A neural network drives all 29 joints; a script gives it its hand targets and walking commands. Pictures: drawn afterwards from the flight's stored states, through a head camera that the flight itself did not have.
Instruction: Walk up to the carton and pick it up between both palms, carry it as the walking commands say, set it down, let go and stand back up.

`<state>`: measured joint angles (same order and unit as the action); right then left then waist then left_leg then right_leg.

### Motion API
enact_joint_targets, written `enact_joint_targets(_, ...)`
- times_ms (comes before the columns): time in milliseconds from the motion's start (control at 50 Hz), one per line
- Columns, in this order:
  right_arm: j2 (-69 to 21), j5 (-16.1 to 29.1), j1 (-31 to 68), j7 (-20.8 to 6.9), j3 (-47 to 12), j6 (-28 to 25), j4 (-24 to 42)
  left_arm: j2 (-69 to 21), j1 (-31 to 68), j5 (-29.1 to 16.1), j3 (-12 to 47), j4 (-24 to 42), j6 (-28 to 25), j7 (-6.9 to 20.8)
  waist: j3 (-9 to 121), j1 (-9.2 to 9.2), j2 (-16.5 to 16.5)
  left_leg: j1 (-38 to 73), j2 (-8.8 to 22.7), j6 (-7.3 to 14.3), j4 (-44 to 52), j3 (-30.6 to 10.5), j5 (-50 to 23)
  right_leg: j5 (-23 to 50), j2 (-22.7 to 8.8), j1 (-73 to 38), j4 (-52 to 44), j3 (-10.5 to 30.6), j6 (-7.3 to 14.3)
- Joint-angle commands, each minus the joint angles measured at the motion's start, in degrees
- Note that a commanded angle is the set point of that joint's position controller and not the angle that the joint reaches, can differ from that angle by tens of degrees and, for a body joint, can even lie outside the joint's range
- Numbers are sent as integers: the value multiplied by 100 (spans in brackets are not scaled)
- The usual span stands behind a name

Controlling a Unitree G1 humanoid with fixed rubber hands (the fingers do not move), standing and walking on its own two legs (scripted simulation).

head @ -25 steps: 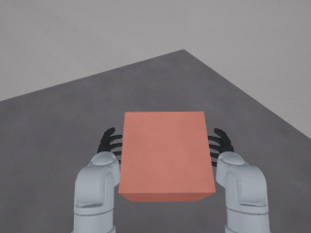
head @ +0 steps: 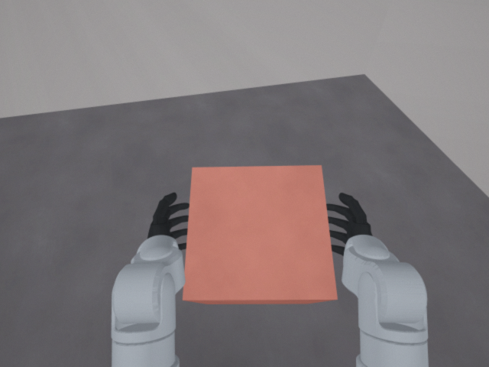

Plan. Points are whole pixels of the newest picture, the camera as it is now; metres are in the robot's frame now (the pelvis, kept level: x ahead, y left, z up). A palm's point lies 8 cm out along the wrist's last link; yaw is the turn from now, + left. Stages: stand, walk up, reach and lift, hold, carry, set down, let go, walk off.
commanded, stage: carry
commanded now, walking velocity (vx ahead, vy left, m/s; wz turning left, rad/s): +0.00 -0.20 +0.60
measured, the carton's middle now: (256, 243) +0.33 +0.00 +0.01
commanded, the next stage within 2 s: none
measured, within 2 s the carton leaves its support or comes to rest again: neither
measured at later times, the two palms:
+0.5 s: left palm (202, 300) +0.21 +0.08 +0.11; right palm (402, 256) +0.27 -0.19 +0.11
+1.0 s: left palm (250, 366) +0.14 +0.02 +0.10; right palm (406, 246) +0.29 -0.21 +0.10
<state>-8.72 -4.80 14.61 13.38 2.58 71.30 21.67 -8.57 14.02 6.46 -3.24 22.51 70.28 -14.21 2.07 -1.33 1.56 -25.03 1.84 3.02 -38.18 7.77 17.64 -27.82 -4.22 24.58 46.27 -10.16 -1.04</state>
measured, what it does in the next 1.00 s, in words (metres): steps to the right, turning left: right foot, then left foot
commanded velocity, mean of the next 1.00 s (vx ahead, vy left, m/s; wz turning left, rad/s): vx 0.00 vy -0.20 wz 0.60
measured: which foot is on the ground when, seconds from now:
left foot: down 0.00-0.32, up 0.34-0.58, down 0.60-0.94, up 0.96-1.00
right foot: up 0.00-0.30, down 0.32-0.60, up 0.62-0.92, down 0.94-1.00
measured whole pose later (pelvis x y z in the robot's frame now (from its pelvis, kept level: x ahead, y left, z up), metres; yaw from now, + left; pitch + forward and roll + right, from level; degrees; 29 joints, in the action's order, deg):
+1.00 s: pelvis -0.02 -0.25 +0.01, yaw +35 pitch +6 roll -1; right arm -8.2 -6.0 12.0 13.8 2.7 71.5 24.2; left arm -8.4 13.2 4.9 -1.2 22.4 69.7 -13.6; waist 1.8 0.2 -2.3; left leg -33.1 3.7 -2.8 -47.0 -3.2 26.0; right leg -13.9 -3.4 22.5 32.7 -6.5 -0.7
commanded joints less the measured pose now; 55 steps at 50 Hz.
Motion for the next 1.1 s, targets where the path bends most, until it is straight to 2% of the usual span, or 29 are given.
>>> enact_joint_targets(0,-5615,1848,1719,-1440,-2824,-148,386,-6007,2005,-2166,3434,443,-40,1369,2139,38,-1401,2760,2439,977,1003,-3098,-5152,-556,-69,1614,1925,1114,-81)
enact_joint_targets(40,-5848,1844,1826,-1478,-2809,-256,591,-6376,2385,-2406,3711,690,-102,1451,2013,39,-1100,2235,1902,709,1276,-2283,-3435,38,-161,1540,2027,1168,-130)
enact_joint_targets(80,-5868,1866,1965,-1454,-2794,-329,787,-6461,2381,-2462,3724,700,-159,1483,2048,45,-1034,1869,1574,508,1454,-1882,-2521,314,-33,1166,1617,972,-140)
enact_joint_targets(180,-5639,1854,1760,-1391,-2861,-297,987,-6160,1843,-2331,3621,645,-156,1395,2070,25,-1349,1467,1321,226,1634,-1960,-1407,367,252,375,201,673,-133)
enact_joint_targets(260,-5471,1794,1653,-1357,-2934,-200,916,-5947,1525,-2181,3432,493,-52,1371,2028,106,-1552,1003,1096,37,1373,-2009,-1146,703,417,-768,-1872,398,-39)
enact_joint_targets(280,-5443,1788,1638,-1348,-2972,-179,907,-5943,1448,-2151,3372,465,-29,1381,2090,145,-1257,633,896,-86,1045,-1827,-1067,961,221,-1406,-2627,448,18)
enact_joint_targets(300,-5478,1782,1588,-1341,-2982,-152,873,-5870,1478,-2126,3306,474,-6,1404,2074,142,-231,15,475,-225,134,-1422,-583,777,-738,-1818,-3274,1409,172)
enact_joint_targets(320,-5523,1785,1611,-1351,-3097,-108,869,-5784,1476,-2049,3213,401,-18,1427,1768,129,1561,-1362,-360,-519,-1109,-424,1192,1677,-2126,-2027,-3385,2649,655)
enact_joint_targets(340,-5642,1917,1887,-1366,-3258,-95,918,-5884,1566,-2036,3162,381,-46,1436,1691,97,1676,-1581,-119,-513,-2195,-197,2035,3157,-2293,-1820,-2795,2343,1050)
enact_joint_targets(360,-5770,2140,2258,-1381,-3383,-117,1008,-5921,1802,-2082,3074,533,-89,1447,1717,108,1196,-1260,17,-451,-2572,-345,1826,3916,-1795,-1835,-2453,1654,1022)
enact_joint_targets(400,-5941,2323,2298,-1429,-3576,-154,1182,-6028,1572,-1997,3007,569,-145,1456,1830,112,901,-904,74,-520,-2499,-213,1150,4140,-1186,-1836,-2153,546,818)
enact_joint_targets(460,-5908,2368,2401,-1445,-3610,-114,1182,-6004,1594,-1931,2924,602,-182,1413,1772,184,1117,-534,-32,-599,-1565,147,1028,3865,-1095,-1901,-1918,265,856)
enact_joint_targets(520,-5673,2256,2137,-1446,-3405,-37,902,-5881,1411,-1879,2953,470,-111,1360,1885,220,1032,-105,-23,-437,-386,164,780,4135,-1289,-2114,-1596,434,974)
enact_joint_targets(540,-5629,2201,2001,-1458,-3326,-17,778,-5869,1377,-1872,2995,402,-81,1342,1934,157,818,253,65,-393,557,82,103,4168,-1244,-2086,-1308,349,844)
enact_joint_targets(560,-5596,2110,1886,-1483,-3245,-6,647,-5874,1352,-1874,3031,305,-55,1334,1984,78,282,1099,472,-344,1589,-403,-811,3618,-1119,-1478,-861,183,550)
enact_joint_targets(580,-5511,2062,1776,-1483,-3173,1,524,-5866,1377,-1899,3111,284,-35,1315,1860,67,-689,2279,1564,-45,1757,-2046,-2352,1757,-820,67,-246,230,144)
enact_joint_targets(600,-5482,1987,1476,-1468,-3003,-11,275,-5787,1512,-1966,3198,399,37,1319,1638,33,-2160,2925,2872,666,1362,-3797,-5044,-576,148,1700,592,144,-146)
enact_joint_targets(620,-5541,1959,1629,-1466,-2963,-50,396,-5870,1676,-2027,3306,357,21,1336,1755,75,-1647,2963,2749,901,1089,-3582,-5799,-734,5,1782,1485,803,-132)
enact_joint_targets(660,-5758,1868,1652,-1504,-2896,-156,501,-6251,2143,-2306,3639,580,-49,1433,1922,17,-1131,2550,2145,736,1147,-2575,-4341,-170,-163,1676,1979,1095,-147)
enact_joint_targets(700,-5942,1932,1946,-1496,-2906,-275,800,-6509,2509,-2514,3785,812,-139,1498,1930,21,-1098,2159,1689,520,1334,-1948,-3454,295,-79,1379,1698,956,-164)
enact_joint_targets(760,-5806,1942,1878,-1427,-2942,-337,1081,-6398,2172,-2514,3749,820,-197,1470,2061,8,-1153,1886,1441,339,1431,-1814,-2612,421,104,887,988,785,-176)
enact_joint_targets(860,-5523,1851,1591,-1349,-2992,-247,1022,-5981,1657,-2310,3521,636,-124,1392,2016,1,-1613,1383,1229,134,1434,-1997,-1755,319,445,-131,-856,381,-85)
enact_joint_targets(900,-5439,1828,1563,-1328,-3039,-206,959,-5940,1402,-2205,3398,489,-74,1404,2078,137,-1400,797,955,-68,930,-1771,-1595,973,346,-1274,-2425,256,15)
enact_joint_targets(920,-5427,1817,1542,-1322,-3054,-186,930,-5906,1389,-2170,3326,457,-56,1425,2112,143,-729,155,637,-211,293,-1555,-1178,1038,-309,-1876,-2889,874,125)
enact_joint_targets(940,-5483,1831,1541,-1333,-3144,-149,923,-5769,1413,-2112,3262,424,-57,1447,1948,155,1026,-1204,-90,-487,-818,-780,569,1988,-1780,-2379,-3180,2292,509)
enact_joint_targets(960,-5563,1927,1739,-1361,-3321,-105,910,-5808,1466,-2062,3156,352,-86,1448,1871,120,1856,-1678,-172,-544,-2183,-278,2225,3367,-2400,-2052,-2719,2563,1088)
enact_joint_targets(1000,-5821,2233,2152,-1412,-3506,-156,1053,-5941,1579,-2051,3032,526,-150,1484,1884,122,968,-1095,89,-498,-2882,-469,1741,4179,-1606,-1838,-2224,1257,1024)
enact_joint_targets(1040,-5968,2365,2386,-1453,-3655,-201,1282,-6110,1609,-2002,3015,557,-217,1477,1770,108,951,-872,151,-604,-2324,-203,1127,3757,-1181,-1768,-2073,498,802)
enact_joint_targets(1080,-5935,2373,2403,-1463,-3644,-168,1210,-6075,1641,-1970,2943,567,-239,1453,1732,155,1060,-586,45,-639,-1699,42,1088,3288,-1138,-1747,-2026,355,848)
